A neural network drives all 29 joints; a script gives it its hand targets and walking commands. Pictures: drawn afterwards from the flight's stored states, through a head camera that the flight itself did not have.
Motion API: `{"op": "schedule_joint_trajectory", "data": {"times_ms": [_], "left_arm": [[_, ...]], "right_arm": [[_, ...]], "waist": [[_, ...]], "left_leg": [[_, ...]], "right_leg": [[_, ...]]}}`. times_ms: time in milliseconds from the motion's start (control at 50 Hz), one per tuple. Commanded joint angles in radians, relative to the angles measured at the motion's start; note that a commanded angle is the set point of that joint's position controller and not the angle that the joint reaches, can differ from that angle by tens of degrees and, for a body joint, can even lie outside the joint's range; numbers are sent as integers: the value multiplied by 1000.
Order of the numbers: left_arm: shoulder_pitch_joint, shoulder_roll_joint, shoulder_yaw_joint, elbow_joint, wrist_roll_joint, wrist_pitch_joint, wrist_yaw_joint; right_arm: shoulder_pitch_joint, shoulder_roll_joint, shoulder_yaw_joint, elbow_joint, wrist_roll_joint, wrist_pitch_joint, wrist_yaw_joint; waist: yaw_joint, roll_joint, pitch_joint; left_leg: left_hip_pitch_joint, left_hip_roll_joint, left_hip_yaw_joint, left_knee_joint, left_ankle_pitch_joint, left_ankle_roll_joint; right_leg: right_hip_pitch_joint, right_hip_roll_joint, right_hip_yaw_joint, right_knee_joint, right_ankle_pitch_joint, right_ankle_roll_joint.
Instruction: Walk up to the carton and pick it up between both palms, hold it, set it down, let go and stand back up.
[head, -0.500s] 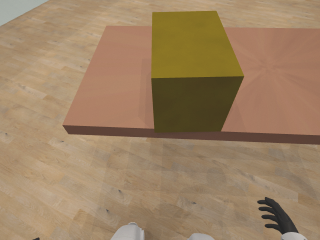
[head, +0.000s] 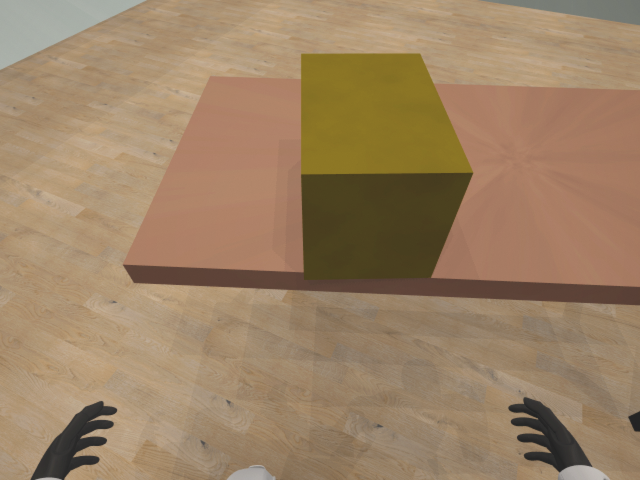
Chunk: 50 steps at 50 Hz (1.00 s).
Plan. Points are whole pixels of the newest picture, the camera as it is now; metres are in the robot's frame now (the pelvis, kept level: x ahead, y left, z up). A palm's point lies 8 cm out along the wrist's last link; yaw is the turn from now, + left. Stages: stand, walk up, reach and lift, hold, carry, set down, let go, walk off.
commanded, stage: walk up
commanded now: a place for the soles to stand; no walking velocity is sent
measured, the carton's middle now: (364, 162) +0.51 -0.07 +0.12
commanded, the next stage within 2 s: reach and lift in 1.58 s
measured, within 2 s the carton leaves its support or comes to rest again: neither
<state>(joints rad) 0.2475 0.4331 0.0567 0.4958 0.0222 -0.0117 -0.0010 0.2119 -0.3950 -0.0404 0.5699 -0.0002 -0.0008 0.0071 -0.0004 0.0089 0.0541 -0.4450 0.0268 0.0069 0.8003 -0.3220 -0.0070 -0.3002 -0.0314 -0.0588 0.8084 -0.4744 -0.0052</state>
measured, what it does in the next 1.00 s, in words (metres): steps on the spot: right foot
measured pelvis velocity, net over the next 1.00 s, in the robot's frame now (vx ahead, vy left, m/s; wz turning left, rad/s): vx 0.02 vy -0.06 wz -0.03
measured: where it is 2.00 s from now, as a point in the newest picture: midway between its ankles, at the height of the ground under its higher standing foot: outside the picture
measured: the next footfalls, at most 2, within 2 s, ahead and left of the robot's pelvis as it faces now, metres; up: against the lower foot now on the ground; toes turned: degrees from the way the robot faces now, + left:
right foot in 0.80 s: +0.07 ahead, -0.18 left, +0.00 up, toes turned -3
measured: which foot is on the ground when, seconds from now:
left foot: down 0.00-1.00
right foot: down 0.00-0.64, up 0.66-0.78, down 0.80-1.00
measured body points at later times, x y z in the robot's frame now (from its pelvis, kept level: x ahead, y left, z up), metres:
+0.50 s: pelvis +0.01 -0.04 +0.00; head +0.02 -0.02 +0.45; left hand +0.15 +0.27 -0.07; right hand +0.15 -0.35 -0.05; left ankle +0.06 +0.12 -0.70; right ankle -0.01 -0.14 -0.70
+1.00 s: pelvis +0.02 -0.06 +0.01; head +0.04 -0.05 +0.46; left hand +0.18 +0.24 -0.05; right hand +0.15 -0.37 -0.06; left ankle +0.06 +0.09 -0.71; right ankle +0.03 -0.18 -0.70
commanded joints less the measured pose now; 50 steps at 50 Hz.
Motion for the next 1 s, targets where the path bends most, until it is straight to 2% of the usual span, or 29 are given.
{"op": "schedule_joint_trajectory", "data": {"times_ms": [0, 20, 80, 120, 160, 180, 220, 260, 300, 340, 380, 420, 440, 480, 520, 560, 580, 600, 620, 640, 660, 740, 760, 780, 800, 840, 880, 940, 980], "left_arm": [[-34, 223, 56, -31, -8, 0, -29], [4, 188, 59, -49, -11, 9, -35], [-28, 212, 72, -78, -1, 17, -39], [40, 194, 65, -79, 14, -3, -41], [62, 269, 82, -53, 11, -13, -41], [57, 246, 79, -43, 11, -12, -37], [82, 245, 74, -25, 13, -10, -32], [25, 224, 67, -35, 7, 3, -26], [38, 219, 70, -52, -7, -8, -27], [16, 185, 71, -86, -3, 20, -32], [56, 198, 75, -94, 9, 15, -34], [153, 264, 81, -54, 23, 1, -41], [126, 276, 86, -54, 18, -1, -36], [115, 290, 98, -55, 16, -4, -28], [69, 225, 66, -67, 20, 0, -26], [13, 204, 66, -72, 2, 13, -24], [45, 186, 57, -72, -8, 5, -23], [97, 148, 59, -83, -15, 2, -26], [61, 198, 67, -76, -2, 25, -26], [34, 215, 80, -93, 5, 41, -21], [14, 205, 77, -112, 8, 38, -27], [136, 181, 60, -13, -3, 8, -35], [155, 223, 70, 11, 4, -3, -26], [140, 293, 77, -11, 6, -13, -14], [37, 302, 81, -47, 4, -11, -12], [-8, 283, 83, -48, 2, -11, -12], [-67, 252, 67, -49, -11, -3, -14], [1, 185, 41, -35, -36, -5, -30], [-14, 214, 49, -23, -27, 6, -25]], "right_arm": [[68, -327, -77, -18, -15, -54, -42], [97, -345, -87, -34, -25, -52, -48], [119, -317, -78, -31, -33, -48, -59], [56, -299, -81, -60, -29, -45, -54], [-48, -222, -62, -89, 1, -44, -41], [-88, -231, -64, -93, 5, -46, -43], [-42, -232, -65, -90, 9, -57, -48], [57, -221, -62, -58, 3, -79, -64], [170, -350, -103, -24, -21, -81, -74], [166, -322, -91, -39, -23, -57, -74], [103, -310, -91, -70, -31, -33, -63], [-45, -248, -88, -118, -4, -14, -53], [-74, -204, -67, -142, 2, -22, -59], [-32, -255, -75, -118, 1, -32, -59], [-11, -220, -63, -105, 0, -55, -54], [144, -220, -64, -41, -5, -79, -67], [201, -299, -94, -14, -23, -81, -78], [186, -387, -110, -48, -32, -79, -81], [198, -349, -105, -37, -31, -60, -73], [200, -346, -101, -45, -27, -49, -76], [182, -344, -111, -53, -36, -43, -78], [-15, -282, -74, -107, -23, -27, -54], [-1, -230, -55, -99, -22, -28, -41], [18, -157, -31, -93, -5, -28, -32], [-3, -218, -56, -115, -10, -17, -46], [27, -264, -76, -102, 5, -11, -43], [89, -230, -62, -62, 15, -36, -39], [45, -309, -77, -51, -16, -62, -48], [16, -291, -61, -66, -7, -55, -39]], "waist": [[-22, 40, -160], [-21, 143, -133], [-32, 74, 1], [14, 25, -40], [55, -98, -17], [70, -78, 41], [51, -94, 1], [-8, -125, -104], [-42, 39, -224], [-52, 151, -148], [2, 137, -54], [95, -163, 20], [92, -205, 109], [76, -95, 48], [42, -103, -8], [-46, -122, -102], [-56, -34, -204], [-34, 196, -264], [-56, 173, -153], [-64, 127, -102], [-65, 120, -9], [55, 143, -5], [68, 35, -42], [58, -156, -34], [29, -63, 2], [11, -36, 17], [-30, -164, -15], [7, 42, -161], [18, 85, -89]], "left_leg": [[289, 232, -457, -299, 0, 192], [305, 285, -535, -352, -130, 244], [181, 321, -568, -410, -279, 251], [111, 224, -358, -269, -196, 157], [-150, 3, 3, -1, -154, 17], [-236, -9, 22, 17, -198, 7], [-172, 25, -30, -64, -220, 16], [71, 26, -3, -230, 53, 37], [392, 175, -243, -189, 449, 135], [327, 370, -482, -226, 418, 319], [154, 300, -436, -242, -66, 265], [-176, 37, -65, 81, -283, 39], [-327, -23, 30, 141, -272, 0], [-222, 30, -37, 137, -266, 17], [-88, 25, -9, -36, -209, 22], [211, 17, 10, -344, 142, 43], [411, 115, -151, -336, 226, 96], [502, 337, -501, -303, 457, 224], [422, 410, -586, -314, 364, 338], [353, 430, -564, -330, 229, 358], [267, 405, -508, -341, 132, 356], [-26, 152, -144, -220, 55, 89], [-119, 110, -81, -74, 17, 45], [-193, 0, 4, 107, -183, -33], [-118, 35, -70, 138, -260, -15], [-29, 48, -86, 101, -250, -1], [151, 41, -13, -184, -96, 28], [259, 202, -301, -289, 277, 95], [116, 195, -288, -270, 181, 102]], "right_leg": [[-105, -26, 102, -26, 29, -48], [-190, 1, 92, 13, -84, -36], [-227, -9, 130, 39, -145, -41], [-105, -78, 193, -244, -14, -46], [126, -242, 432, -500, -161, -123], [147, -308, 512, -519, -81, -171], [204, -253, 396, -359, 444, -160], [169, -161, 162, -201, 764, -69], [-50, -66, 87, 53, 688, -1], [-194, -6, 83, 113, -74, 36], [-139, -21, 156, -67, -87, 4], [68, -191, 457, -510, -172, -70], [94, -292, 568, -573, -94, -138], [96, -302, 496, -466, 88, -227], [149, -206, 332, -340, 541, -173], [82, -113, 166, -144, 647, -105], [-36, -67, 126, 44, 613, -44], [-184, 9, 83, 191, 278, 9], [-278, 9, 107, 241, -205, 32], [-285, -5, 147, 278, -236, 29], [-310, -16, 140, 278, -222, 30], [119, 14, 61, -281, 209, -29], [240, -44, 155, -341, 217, -35], [177, -281, 518, -515, 127, -70], [-22, -350, 579, -526, -36, -162], [-55, -302, 463, -475, -93, -202], [-44, -174, 215, -342, 175, -136], [-13, -57, 109, -125, 333, -17], [54, -57, 140, -210, 153, -26]]}}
